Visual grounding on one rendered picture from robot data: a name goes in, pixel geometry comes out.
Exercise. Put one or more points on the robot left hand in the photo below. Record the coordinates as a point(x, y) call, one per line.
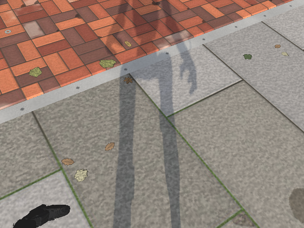
point(42, 214)

